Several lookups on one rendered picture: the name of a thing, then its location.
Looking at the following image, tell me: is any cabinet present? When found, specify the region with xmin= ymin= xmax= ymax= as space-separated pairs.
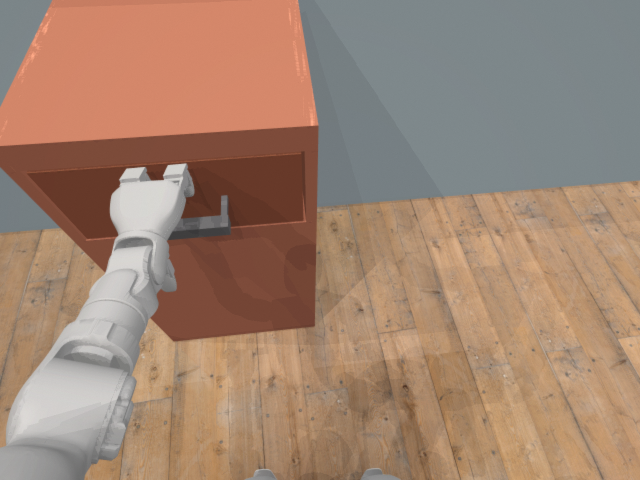
xmin=0 ymin=0 xmax=319 ymax=341

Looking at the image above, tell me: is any robot left upper arm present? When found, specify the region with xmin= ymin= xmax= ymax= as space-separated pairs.
xmin=0 ymin=358 xmax=137 ymax=480

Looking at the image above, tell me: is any left robot forearm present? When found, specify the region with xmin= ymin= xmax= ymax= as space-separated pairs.
xmin=6 ymin=230 xmax=169 ymax=445

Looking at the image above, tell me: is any handle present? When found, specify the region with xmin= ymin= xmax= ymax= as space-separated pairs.
xmin=168 ymin=195 xmax=231 ymax=240

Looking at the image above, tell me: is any drawer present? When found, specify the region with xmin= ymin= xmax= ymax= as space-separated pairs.
xmin=27 ymin=152 xmax=304 ymax=239

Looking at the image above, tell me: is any robot left shin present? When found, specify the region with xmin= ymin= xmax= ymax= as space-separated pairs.
xmin=253 ymin=469 xmax=276 ymax=479

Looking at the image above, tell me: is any robot left hand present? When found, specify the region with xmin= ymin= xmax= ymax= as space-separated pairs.
xmin=110 ymin=163 xmax=195 ymax=292

